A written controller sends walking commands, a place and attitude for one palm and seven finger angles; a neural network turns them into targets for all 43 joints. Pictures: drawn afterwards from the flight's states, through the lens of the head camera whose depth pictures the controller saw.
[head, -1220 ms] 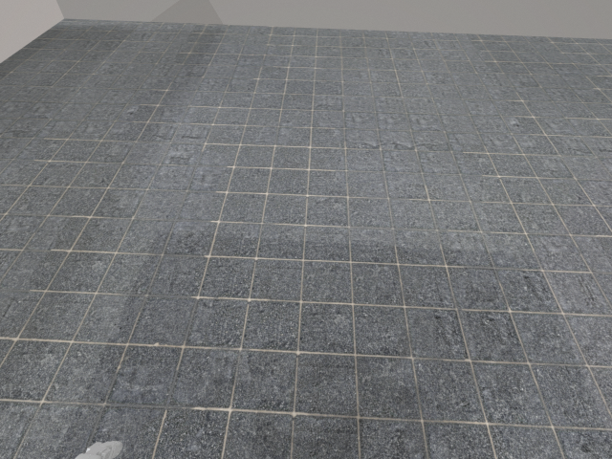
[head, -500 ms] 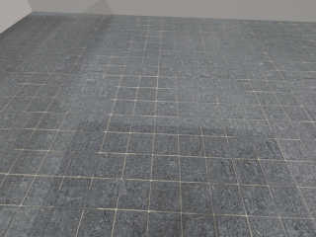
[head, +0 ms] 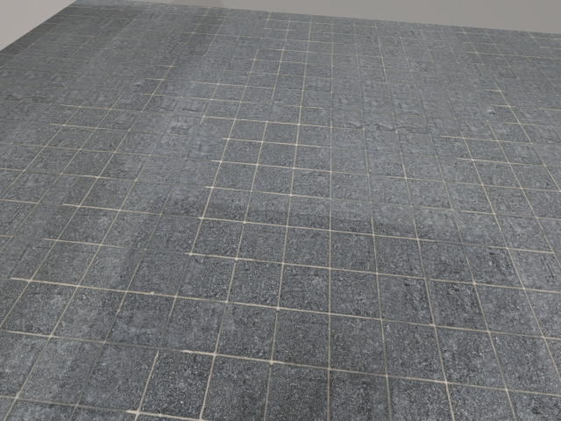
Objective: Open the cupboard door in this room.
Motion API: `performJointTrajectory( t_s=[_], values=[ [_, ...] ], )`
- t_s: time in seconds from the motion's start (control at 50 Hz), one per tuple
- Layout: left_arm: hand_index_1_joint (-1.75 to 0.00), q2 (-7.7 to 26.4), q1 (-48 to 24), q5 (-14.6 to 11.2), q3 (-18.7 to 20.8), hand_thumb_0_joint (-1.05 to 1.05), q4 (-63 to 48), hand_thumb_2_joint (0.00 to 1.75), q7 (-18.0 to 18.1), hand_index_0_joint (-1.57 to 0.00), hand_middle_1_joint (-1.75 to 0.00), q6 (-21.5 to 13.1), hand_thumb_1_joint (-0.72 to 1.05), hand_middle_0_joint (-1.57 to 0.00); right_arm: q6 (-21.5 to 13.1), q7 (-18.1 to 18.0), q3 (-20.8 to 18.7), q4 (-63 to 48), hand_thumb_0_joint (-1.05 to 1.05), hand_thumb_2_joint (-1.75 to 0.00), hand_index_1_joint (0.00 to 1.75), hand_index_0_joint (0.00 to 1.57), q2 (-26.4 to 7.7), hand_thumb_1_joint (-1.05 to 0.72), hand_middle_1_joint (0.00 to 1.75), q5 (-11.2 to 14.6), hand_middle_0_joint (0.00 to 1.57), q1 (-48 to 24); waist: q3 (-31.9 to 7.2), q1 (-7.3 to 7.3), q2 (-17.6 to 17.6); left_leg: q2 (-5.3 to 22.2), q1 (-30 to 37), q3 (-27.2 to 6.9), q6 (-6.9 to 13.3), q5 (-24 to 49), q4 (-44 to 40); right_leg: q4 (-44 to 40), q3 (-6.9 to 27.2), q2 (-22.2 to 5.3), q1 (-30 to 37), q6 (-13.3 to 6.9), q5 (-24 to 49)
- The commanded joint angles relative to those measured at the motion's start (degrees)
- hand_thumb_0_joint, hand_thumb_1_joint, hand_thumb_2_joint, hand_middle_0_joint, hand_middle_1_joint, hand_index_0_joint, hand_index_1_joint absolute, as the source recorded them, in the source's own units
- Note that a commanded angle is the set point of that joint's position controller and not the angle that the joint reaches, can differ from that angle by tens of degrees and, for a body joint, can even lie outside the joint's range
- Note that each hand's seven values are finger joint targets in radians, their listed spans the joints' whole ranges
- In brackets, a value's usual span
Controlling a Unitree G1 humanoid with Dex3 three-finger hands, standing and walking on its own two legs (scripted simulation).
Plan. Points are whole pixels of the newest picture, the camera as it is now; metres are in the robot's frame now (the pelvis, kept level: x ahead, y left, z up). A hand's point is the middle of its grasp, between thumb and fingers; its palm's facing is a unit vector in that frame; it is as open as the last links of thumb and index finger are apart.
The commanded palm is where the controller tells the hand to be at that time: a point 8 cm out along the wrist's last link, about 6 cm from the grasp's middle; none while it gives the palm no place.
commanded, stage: turn or walk to find it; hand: left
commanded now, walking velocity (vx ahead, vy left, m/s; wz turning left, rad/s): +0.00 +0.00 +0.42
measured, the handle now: out of the picture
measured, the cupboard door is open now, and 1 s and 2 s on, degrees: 0 0 0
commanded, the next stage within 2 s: none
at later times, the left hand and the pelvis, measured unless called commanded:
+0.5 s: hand out of the picture -0.02 +0.17 -0.15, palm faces +0.22 -0.93 -0.30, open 7.4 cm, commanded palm none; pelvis -0.03 -0.04 +0.00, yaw +13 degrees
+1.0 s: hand out of the picture -0.11 +0.22 -0.16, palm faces +0.45 -0.86 -0.25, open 7.4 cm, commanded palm none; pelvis -0.07 +0.00 +0.01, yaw +25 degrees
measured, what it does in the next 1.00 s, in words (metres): steps on the spot, turning left: right foot, then left foot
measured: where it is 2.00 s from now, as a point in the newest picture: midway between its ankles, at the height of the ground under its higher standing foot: outside the picture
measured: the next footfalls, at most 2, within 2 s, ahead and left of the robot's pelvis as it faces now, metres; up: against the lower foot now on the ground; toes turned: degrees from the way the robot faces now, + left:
right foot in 0.34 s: +0.01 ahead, -0.13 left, +0.00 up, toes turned +8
left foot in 0.74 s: -0.07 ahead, +0.11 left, +0.00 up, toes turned +24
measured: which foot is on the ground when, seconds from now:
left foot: down 0.00-0.34, up 0.36-0.72, down 0.74-1.00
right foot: down 0.00-0.06, up 0.08-0.32, down 0.34-0.74, up 0.76-1.00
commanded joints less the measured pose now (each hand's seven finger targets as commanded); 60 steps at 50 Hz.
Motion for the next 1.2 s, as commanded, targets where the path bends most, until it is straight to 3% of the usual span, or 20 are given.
performJointTrajectory(
  t_s=[0.0,0.06,0.14,0.26,0.28,0.32,0.38,0.44,0.6,0.68,0.7,0.72,0.74,0.84,0.96,1.08,1.1,1.12,1.14,1.18],
  values=[
    [-0.3,9.5,-0.3,0.4,3.1,0.0,-6.1,0.9,0.7,-0.2,-0.3,-0.1,0.9,-0.2,-0.9,-0.6,-2.4,-5.4,0.0,-0.9,0.3,0.2,-7.6,-0.9,0.3,-0.1,0.2,2.8,-3.9,-0.62,-1.1,6.2,-0.4,-5.7,2.0,10.1,-1.3,-1.5,4.1,-9.2,-2.1,-2.7,3.1],
    [-0.3,6.0,-0.6,0.2,2.9,0.0,-7.9,0.9,0.8,-0.2,-0.3,-0.2,0.9,-0.2,-1.6,-1.0,-3.7,-6.6,0.0,-0.9,0.3,0.2,-10.9,-0.9,0.3,-0.3,0.2,4.9,-2.9,-1.19,13.1,16.4,1.3,-26.0,10.7,17.5,-14.9,19.1,0.6,0.7,-8.7,1.3,-14.1],
    [-0.3,3.5,1.0,-0.2,3.2,0.0,-7.7,0.9,0.7,-0.2,-0.3,-0.6,0.9,-0.2,-1.5,-2.0,-4.1,-7.4,0.0,-0.9,0.3,0.2,-9.3,-0.9,0.3,-0.4,0.2,4.3,-6.1,-0.44,9.6,14.1,7.0,-21.6,12.1,25.7,-10.6,22.8,4.0,0.1,-11.1,1.6,-14.5],
    [-0.3,2.1,7.0,-0.6,3.4,0.0,-7.1,0.9,0.7,-0.2,-0.3,-0.9,0.9,-0.2,-0.6,-1.6,-5.1,-8.5,0.0,-0.9,0.3,0.2,-8.3,-0.9,0.3,-0.2,0.2,3.6,-8.2,1.24,7.6,9.1,2.8,-19.7,8.1,20.8,-7.2,-0.7,2.0,2.7,2.8,1.9,-3.8],
    [-0.3,3.1,9.0,-0.4,3.8,0.0,-6.6,0.9,0.9,-0.2,-0.3,-1.2,0.9,-0.2,-0.5,-1.4,-5.0,-9.1,0.0,-0.9,0.3,0.2,-7.2,-0.9,0.3,0.2,0.2,3.1,-8.0,2.08,5.5,6.8,-2.7,-18.0,5.6,14.4,-5.0,-8.6,2.5,1.0,9.6,1.6,1.2],
    [-0.3,11.3,8.7,1.0,5.4,0.0,-7.8,0.9,1.3,-0.2,-0.3,-1.6,0.9,-0.2,-0.3,-0.9,-4.6,-11.9,0.0,-0.9,0.3,0.2,-2.0,-0.9,0.3,0.2,0.2,1.6,-2.0,3.08,-16.9,-4.2,-21.3,-0.4,-1.8,-14.1,17.5,-18.3,26.0,-23.6,11.9,-8.2,0.8],
    [-0.3,6.9,3.4,0.6,4.5,0.0,-8.8,0.9,1.5,-0.2,-0.3,-2.1,0.9,-0.2,0.7,-0.2,-5.3,-9.2,0.0,-0.9,0.3,0.2,-3.2,-0.9,0.3,-0.2,0.2,1.0,0.9,0.03,-8.6,1.1,-16.6,-1.6,-1.5,-9.6,35.0,-14.7,15.2,-18.0,1.0,-9.2,11.4],
    [-0.3,5.6,3.7,0.8,3.9,0.0,-8.9,0.9,1.2,-0.2,-0.3,-2.4,0.9,-0.2,1.1,0.2,-5.0,-8.1,0.0,-0.9,0.3,0.2,-2.4,-0.9,0.3,-0.1,0.2,2.3,1.3,-0.32,-9.5,1.8,-15.6,1.9,-2.8,-5.4,36.8,-13.2,7.7,-14.7,1.6,-8.3,13.7],
    [-0.3,9.0,11.1,1.4,5.0,0.0,-5.8,0.9,1.0,-0.2,-0.3,-2.0,0.9,-0.2,0.4,0.3,-3.4,-9.5,0.0,-0.9,0.3,0.2,-1.2,-0.9,0.3,0.5,0.2,-5.3,-1.4,3.64,-11.3,2.0,-8.8,7.0,-2.8,-11.3,14.9,-8.1,5.0,-17.0,9.4,-9.4,28.9],
    [-0.3,9.1,9.4,0.8,5.3,0.0,-5.4,0.9,0.8,-0.2,-0.3,-1.5,0.9,-0.2,-0.7,-0.1,-3.3,-8.2,0.0,-0.9,0.3,0.2,-2.7,-0.9,0.3,0.5,0.2,0.0,-4.9,0.74,-10.0,1.6,4.8,8.7,-1.3,0.8,-5.5,0.8,0.0,-15.2,6.3,-4.3,30.1],
    [-0.3,7.6,9.4,0.4,5.0,0.0,-6.0,0.9,0.6,-0.2,-0.3,-1.1,0.9,-0.2,-1.3,-0.1,-3.9,-7.8,0.0,-0.9,0.3,0.2,-6.1,-0.9,0.3,0.3,0.2,2.6,-7.3,-0.69,-2.0,7.0,14.3,3.3,0.6,12.6,-9.7,8.3,-3.5,-12.4,-1.1,-1.0,20.5],
    [-0.3,3.7,9.4,0.2,4.4,0.0,-8.0,0.9,0.2,-0.2,-0.3,-0.8,0.9,-0.2,-1.6,-0.3,-5.2,-7.8,0.0,-0.9,0.3,0.2,-11.7,-0.9,0.3,-0.1,0.2,4.7,-7.9,-1.3,14.8,22.1,21.4,-14.9,7.7,34.9,-10.2,19.8,-6.5,-5.2,-15.8,3.3,-12.0],
    [-0.3,3.4,6.0,0.7,3.6,0.0,-9.4,0.9,0.5,-0.2,-0.3,-0.2,0.9,-0.2,-1.2,-0.6,-5.6,-7.1,0.0,-0.9,0.3,0.2,-13.1,-0.9,0.3,0.2,0.2,7.2,-7.4,-2.88,12.8,25.7,17.5,-15.1,12.8,40.3,-10.7,27.8,-2.3,-4.2,-16.3,3.2,-21.8],
    [-0.3,3.1,5.1,0.3,4.3,0.0,-6.4,0.9,-0.3,-0.2,-0.3,0.2,0.9,-0.2,-1.8,-1.9,-3.9,-8.8,0.0,-0.9,0.3,0.2,-7.7,-0.9,0.3,0.0,0.2,-0.6,-2.6,0.39,8.8,15.3,8.6,-7.3,9.7,28.4,-11.8,31.0,1.3,-4.0,-14.5,3.8,-9.5],
    [-0.3,2.0,2.4,0.1,4.2,0.0,-7.8,0.9,-0.2,-0.2,-0.3,0.2,0.9,-0.2,-1.4,-1.7,-4.6,-8.4,0.0,-0.9,0.3,0.2,-7.7,-0.9,0.3,-0.3,0.2,2.3,-2.9,-1.19,8.0,14.9,9.2,-11.1,10.7,24.6,-12.2,19.8,0.8,-1.9,-11.1,3.9,-10.2],
    [-0.3,1.6,6.6,-0.2,4.3,0.0,-8.0,0.9,0.3,-0.2,-0.3,-0.8,0.9,-0.2,-0.9,-1.3,-5.1,-9.4,0.0,-0.9,0.3,0.2,-7.7,-0.9,0.3,-0.4,0.2,0.6,-4.5,1.46,7.5,12.0,3.0,-13.5,8.4,22.9,-8.0,0.4,-0.1,0.5,1.9,2.9,-2.3],
    [-0.3,2.5,8.4,-0.1,4.5,0.0,-7.6,0.9,0.4,-0.2,-0.3,-1.2,0.9,-0.2,-0.9,-1.1,-5.1,-9.7,0.0,-0.9,0.3,0.2,-7.0,-0.9,0.3,0.0,0.2,0.2,-5.5,2.46,5.5,10.1,0.0,-12.5,6.3,18.5,-5.3,-6.9,0.2,-0.4,7.3,2.8,3.6],
    [-0.3,5.7,9.1,0.5,5.1,0.0,-7.7,0.9,0.9,-0.2,-0.3,-1.9,0.9,-0.2,-0.9,-0.8,-4.8,-9.9,0.0,-0.9,0.3,0.2,-4.2,-0.9,0.3,0.5,0.2,1.6,-5.8,2.64,-3.0,5.7,-8.3,-8.4,2.9,7.8,2.3,-12.7,7.9,-8.3,14.9,0.8,5.0],
    [-0.3,10.7,9.4,1.2,6.1,0.0,-8.0,0.9,1.1,-0.2,-0.3,-2.2,0.9,-0.2,-0.9,-0.5,-4.2,-11.6,0.0,-0.9,0.3,0.2,-0.6,-0.9,0.3,0.4,0.2,1.8,-3.9,2.95,-18.4,-2.6,-17.6,1.4,-1.1,-13.9,14.8,-15.7,21.8,-22.7,15.6,-5.6,10.9],
    [-0.3,8.9,6.5,0.7,6.0,0.0,-9.1,0.9,1.3,-0.2,-0.3,-1.9,0.9,-0.2,0.6,-0.5,-5.4,-10.7,0.0,-0.9,0.3,0.2,-3.2,-0.9,0.3,-0.3,0.2,-0.4,-1.8,2.68,-13.0,0.6,-15.0,-1.6,-1.0,-15.3,31.7,-16.6,19.5,-22.5,4.4,-10.0,8.1]
  ],
)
